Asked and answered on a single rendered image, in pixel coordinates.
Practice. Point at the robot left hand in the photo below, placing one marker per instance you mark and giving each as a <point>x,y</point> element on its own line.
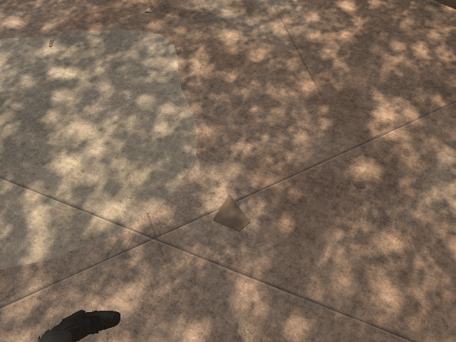
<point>80,324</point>

